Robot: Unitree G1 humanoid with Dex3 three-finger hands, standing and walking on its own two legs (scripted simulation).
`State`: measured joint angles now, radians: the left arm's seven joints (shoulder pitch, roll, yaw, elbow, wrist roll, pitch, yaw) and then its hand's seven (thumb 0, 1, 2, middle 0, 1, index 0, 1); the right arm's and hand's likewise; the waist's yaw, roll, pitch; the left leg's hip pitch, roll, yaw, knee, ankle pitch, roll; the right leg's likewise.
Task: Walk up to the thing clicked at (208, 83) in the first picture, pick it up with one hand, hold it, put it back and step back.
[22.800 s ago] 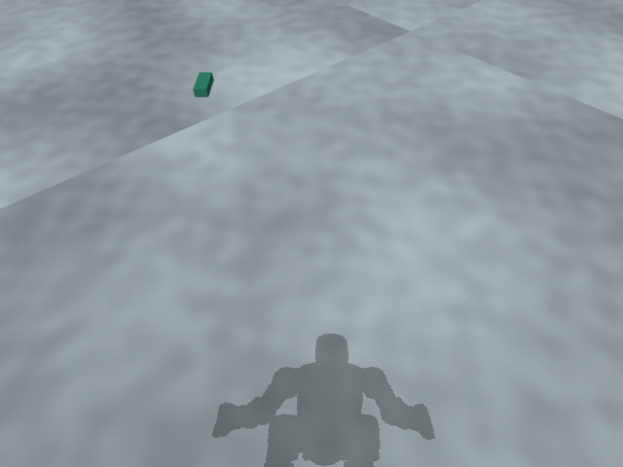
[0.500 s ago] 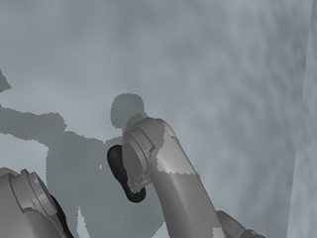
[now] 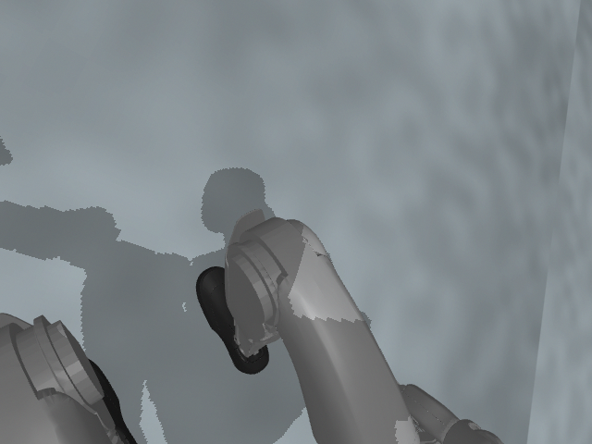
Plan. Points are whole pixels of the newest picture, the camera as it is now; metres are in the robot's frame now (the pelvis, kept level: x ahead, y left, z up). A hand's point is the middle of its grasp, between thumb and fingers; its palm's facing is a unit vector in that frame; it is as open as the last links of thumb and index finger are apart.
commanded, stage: close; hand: left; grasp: from above
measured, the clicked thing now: out of the picture +0.49 +0.28 -0.30
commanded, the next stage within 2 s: settle in 0.66 s
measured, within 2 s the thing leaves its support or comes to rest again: leaves its support in 1.12 s
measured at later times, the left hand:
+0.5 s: hand out of the picture +0.47 +0.28 -0.27, palm faces -0.43 -0.15 -0.89, open 11.1 cm
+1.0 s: hand out of the picture +0.48 +0.28 -0.27, palm faces -0.43 -0.15 -0.89, open 10.9 cm
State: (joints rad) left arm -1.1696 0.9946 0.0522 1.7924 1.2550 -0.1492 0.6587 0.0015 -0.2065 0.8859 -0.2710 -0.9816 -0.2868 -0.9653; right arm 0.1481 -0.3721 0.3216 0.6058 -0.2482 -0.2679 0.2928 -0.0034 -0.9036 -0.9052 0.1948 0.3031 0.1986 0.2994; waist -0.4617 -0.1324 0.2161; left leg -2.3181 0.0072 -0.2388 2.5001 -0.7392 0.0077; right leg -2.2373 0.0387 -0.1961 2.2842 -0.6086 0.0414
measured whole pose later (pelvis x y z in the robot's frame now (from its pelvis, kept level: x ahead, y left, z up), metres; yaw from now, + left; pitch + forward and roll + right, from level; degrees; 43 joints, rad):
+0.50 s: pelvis +0.00 +0.00 +0.00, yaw +0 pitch +30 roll -15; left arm -1.16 1.01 0.06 1.77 1.25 -0.16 0.65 0.00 -0.08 0.66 -0.43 -0.85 -0.44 -0.80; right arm 0.16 -0.37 0.34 0.59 -0.24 -0.26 0.28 0.00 -0.90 -0.91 0.20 0.30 0.20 0.30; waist -0.46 -0.14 0.22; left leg -2.31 0.01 -0.24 2.50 -0.73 0.01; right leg -2.23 0.04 -0.20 2.28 -0.60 0.04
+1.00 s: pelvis +0.00 +0.00 +0.00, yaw +0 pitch +30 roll -15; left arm -1.14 0.99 0.09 1.70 1.26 -0.14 0.61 0.00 -0.07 0.53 -0.60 -0.62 -0.61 -0.58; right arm 0.18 -0.38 0.31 0.57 -0.23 -0.24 0.26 0.00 -0.91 -0.91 0.20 0.30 0.20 0.30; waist -0.46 -0.13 0.22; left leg -2.32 0.01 -0.23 2.49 -0.73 0.01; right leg -2.23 0.04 -0.19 2.27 -0.60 0.04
